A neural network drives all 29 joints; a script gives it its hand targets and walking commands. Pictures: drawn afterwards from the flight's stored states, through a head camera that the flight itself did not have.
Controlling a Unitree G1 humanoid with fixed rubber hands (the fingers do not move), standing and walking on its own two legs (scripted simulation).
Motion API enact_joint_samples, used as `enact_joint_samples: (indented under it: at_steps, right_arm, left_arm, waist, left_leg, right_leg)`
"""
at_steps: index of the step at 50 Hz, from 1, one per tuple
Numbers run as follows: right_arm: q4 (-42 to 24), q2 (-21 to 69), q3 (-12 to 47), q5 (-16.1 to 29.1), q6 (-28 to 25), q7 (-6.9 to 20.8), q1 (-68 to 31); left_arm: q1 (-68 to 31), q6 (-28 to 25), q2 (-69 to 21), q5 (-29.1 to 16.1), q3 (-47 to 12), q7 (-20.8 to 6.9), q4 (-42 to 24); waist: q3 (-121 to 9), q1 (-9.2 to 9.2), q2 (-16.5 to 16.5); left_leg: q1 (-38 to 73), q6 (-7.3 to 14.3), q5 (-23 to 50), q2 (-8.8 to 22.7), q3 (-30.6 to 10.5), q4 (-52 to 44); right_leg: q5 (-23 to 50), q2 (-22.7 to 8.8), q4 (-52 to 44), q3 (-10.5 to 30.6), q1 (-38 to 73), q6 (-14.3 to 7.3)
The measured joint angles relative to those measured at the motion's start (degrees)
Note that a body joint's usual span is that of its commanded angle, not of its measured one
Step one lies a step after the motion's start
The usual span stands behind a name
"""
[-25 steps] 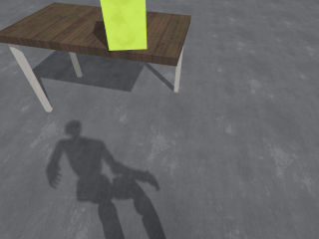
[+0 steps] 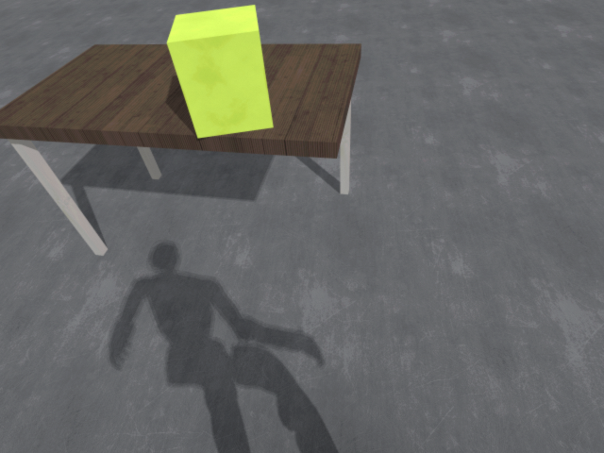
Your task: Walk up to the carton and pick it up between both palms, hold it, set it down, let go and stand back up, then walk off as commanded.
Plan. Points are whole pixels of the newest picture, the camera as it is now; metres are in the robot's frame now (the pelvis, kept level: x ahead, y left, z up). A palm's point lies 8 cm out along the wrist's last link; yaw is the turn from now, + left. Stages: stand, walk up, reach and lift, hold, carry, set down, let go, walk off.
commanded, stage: walk up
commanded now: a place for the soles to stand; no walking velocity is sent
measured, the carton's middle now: (225, 72) +1.05 +0.21 +0.06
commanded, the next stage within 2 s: none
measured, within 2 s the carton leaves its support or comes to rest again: neither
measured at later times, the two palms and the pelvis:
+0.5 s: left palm (16, 435) +0.21 +0.43 -0.09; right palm out of the picture +0.17 -0.21 -0.08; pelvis +0.13 +0.11 +0.00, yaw -1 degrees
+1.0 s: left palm (19, 356) +0.31 +0.45 -0.04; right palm (450, 356) +0.32 -0.22 -0.12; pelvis +0.25 +0.11 +0.00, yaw -3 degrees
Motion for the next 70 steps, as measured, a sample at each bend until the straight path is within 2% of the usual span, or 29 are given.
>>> enact_joint_samples:
  at_steps: [6, 10, 12, 14, 16, 22, 28, 34, 36, 37, 40, 42, 48, 55, 59, 60, 61, 62, 65, 70]
  right_arm:
    - [0.0, -1.6, 0.0, 0.0, 0.4, 0.3, -0.2]
    - [-0.1, -1.7, 0.0, 0.0, 0.3, 0.5, -0.1]
    - [0.0, -1.6, 0.0, 0.0, -0.4, 0.5, 0.0]
    - [0.2, 0.2, 0.0, 0.0, -0.4, 0.2, 0.3]
    - [0.2, 2.2, 0.0, 0.0, -0.4, -0.2, 1.0]
    - [0.1, 5.1, 0.0, 0.0, -0.4, -0.9, 3.2]
    - [0.2, 5.2, 0.0, 0.0, -0.4, -0.9, 3.7]
    - [0.2, 5.2, 0.0, 0.0, -0.1, -0.9, 3.7]
    - [0.2, 5.0, 0.0, 0.0, 0.3, -0.9, 3.7]
    - [0.2, 4.8, 0.0, 0.0, 0.6, -0.9, 3.5]
    - [0.2, 4.6, 0.0, -0.1, 1.8, -0.9, 2.4]
    - [0.2, 3.8, 0.0, 0.0, 2.2, -0.9, 1.4]
    - [0.2, 0.0, 0.0, -0.1, 2.6, -0.2, -0.5]
    - [0.1, -1.3, 0.0, -0.4, 3.2, 0.2, -0.5]
    - [0.1, -1.5, 0.0, -0.4, 3.2, 0.2, -0.6]
    - [0.1, -1.7, 0.0, -0.5, 2.8, 0.2, -0.5]
    - [0.2, -1.5, -0.1, -0.7, 2.6, 0.2, -0.5]
    - [0.2, -0.6, -0.1, -0.7, 2.6, 0.1, -0.4]
    - [0.3, 2.1, -0.1, -0.7, 2.6, -0.1, 0.2]
    - [0.3, 4.4, -0.1, -0.7, 2.5, -0.6, 0.6]
  left_arm:
    - [0.7, 0.0, 0.4, 0.0, 0.0, 0.2, 0.0]
    - [0.1, 0.3, 1.0, 0.0, 0.0, 0.2, 0.0]
    - [-0.6, 1.0, 1.1, 0.0, 0.0, 0.7, 0.2]
    - [-1.8, 2.1, 0.8, 0.0, 0.0, 1.0, 1.4]
    - [-2.7, 2.3, 0.8, 0.0, 0.0, 1.0, 1.7]
    - [-3.2, 2.3, 0.9, 0.0, 0.0, 1.0, 1.8]
    - [-3.2, 2.8, 0.9, 0.0, 0.0, 1.0, 1.8]
    - [-3.2, 2.7, 0.9, 0.0, 0.0, 1.0, 1.7]
    - [-2.9, 1.7, 0.9, 0.0, 0.0, 1.3, 1.7]
    - [-2.8, 1.2, 0.9, 0.0, 0.0, 1.5, 1.7]
    - [-2.1, 1.0, 0.9, 0.0, 0.0, 2.1, 1.8]
    - [-1.5, 1.0, 0.9, 0.0, 0.0, 2.4, 1.8]
    - [0.1, 0.9, 0.9, 0.0, 0.0, 2.5, 1.8]
    - [0.7, 0.9, 0.9, 0.0, 0.0, 2.7, 1.8]
    - [0.2, 0.9, 1.7, 0.0, 0.0, 3.2, 1.8]
    - [0.1, 1.0, 2.1, 0.0, 0.0, 3.5, 1.8]
    - [-0.5, 1.6, 2.0, 0.0, 0.0, 4.0, 2.0]
    - [-1.1, 2.3, 1.8, 0.0, 0.0, 4.3, 2.5]
    - [-2.7, 2.8, 1.5, 0.0, 0.0, 4.4, 2.9]
    - [-2.9, 2.5, 1.5, 0.0, 0.0, 4.2, 2.8]
  waist:
    - [0.0, 0.31, 1.0]
    - [-0.1, 0.26, 0.9]
    - [0.5, 0.04, 0.3]
    - [0.5, -0.29, -1.3]
    - [0.4, -0.69, -2.1]
    - [0.4, -1.33, -3.9]
    - [0.4, -1.70, -4.4]
    - [0.3, -2.28, -4.1]
    - [0.3, -2.21, -3.7]
    - [0.7, -1.92, -3.2]
    - [1.1, -1.10, -2.1]
    - [1.1, -0.94, -1.4]
    - [1.0, -0.30, 1.5]
    - [1.0, -0.25, 2.1]
    - [1.0, -0.32, 1.7]
    - [1.1, -0.38, 1.4]
    - [1.8, -0.41, 0.7]
    - [2.0, -0.44, -0.2]
    - [1.9, -0.82, -1.4]
    - [1.8, -1.05, -2.5]
  left_leg:
    - [-1.9, 0.0, 1.6, 0.4, -0.1, -1.6]
    - [-0.7, 0.0, 1.7, 0.6, -0.1, -8.8]
    - [0.2, -0.2, 7.1, 0.3, 0.5, -10.1]
    - [1.3, -0.1, 6.5, -0.5, 1.6, -9.2]
    - [3.3, -0.1, 5.5, -0.8, 1.8, -11.3]
    - [10.1, 0.4, 6.7, -1.5, 2.1, -19.2]
    - [13.7, 1.6, 5.0, -1.8, 2.5, -21.3]
    - [15.5, 1.6, 1.9, -2.0, 3.1, -21.3]
    - [15.4, 1.5, 0.0, -2.0, 3.2, -19.1]
    - [14.8, 1.5, -1.2, -1.6, 3.1, -15.7]
    - [10.1, 1.5, -2.1, -1.4, 1.2, -1.4]
    - [6.5, 1.5, -2.2, -1.4, 0.0, 3.3]
    - [-2.0, 1.5, 1.8, 0.2, -1.1, 3.7]
    - [-3.2, 1.5, 2.8, 1.1, -1.1, 2.6]
    - [-2.0, 1.5, 1.9, 1.2, -1.2, -4.2]
    - [-1.1, 0.5, 3.3, 1.2, -1.2, -6.7]
    - [-1.1, -0.8, 4.7, 0.7, -0.6, -5.5]
    - [-0.9, -1.2, 4.2, 0.0, 0.2, -4.5]
    - [0.5, -1.0, 3.4, -0.6, 0.6, -6.4]
    - [4.1, 0.0, 4.9, -1.0, 1.3, -12.3]
  right_leg:
    - [-3.7, -1.2, 1.2, 1.5, 2.2, 0.2]
    - [-7.6, -2.3, 4.9, 1.7, 2.0, 0.7]
    - [-10.2, -2.3, 13.0, 3.1, -0.3, -0.4]
    - [-10.8, -0.6, 25.0, 4.3, -4.4, -0.7]
    - [-9.7, 1.6, 30.8, 4.2, -7.4, -0.7]
    - [-5.3, 2.7, 24.2, 3.6, -9.3, -0.7]
    - [-4.7, 2.5, 16.8, 3.1, -9.4, -0.7]
    - [-3.9, 1.8, 6.1, -1.2, -8.4, -0.7]
    - [0.5, 1.8, -1.3, -2.6, -5.6, -0.7]
    - [5.4, 2.1, -2.1, -2.9, -4.8, -0.6]
    - [3.3, 2.3, 1.8, -2.8, -3.6, -0.7]
    - [1.3, 1.7, 1.7, -2.5, -2.1, -0.8]
    - [-0.4, -0.1, 1.1, -0.9, -0.1, -0.2]
    - [-5.4, -2.3, 5.3, 0.8, 0.3, 1.0]
    - [-9.3, -4.2, 10.3, 1.1, -1.1, 1.5]
    - [-10.7, -4.5, 13.6, 1.7, -2.3, 1.2]
    - [-11.8, -4.4, 18.6, 3.1, -3.8, 0.4]
    - [-12.5, -3.5, 24.3, 4.6, -5.8, 0.0]
    - [-12.5, 0.5, 33.5, 4.3, -10.4, -0.2]
    - [-11.2, 2.3, 26.3, 1.7, -11.7, -0.2]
